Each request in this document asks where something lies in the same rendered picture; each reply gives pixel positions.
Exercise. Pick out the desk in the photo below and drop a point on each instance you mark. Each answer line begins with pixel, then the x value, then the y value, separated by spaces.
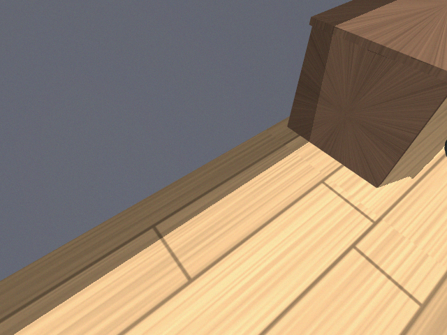
pixel 374 74

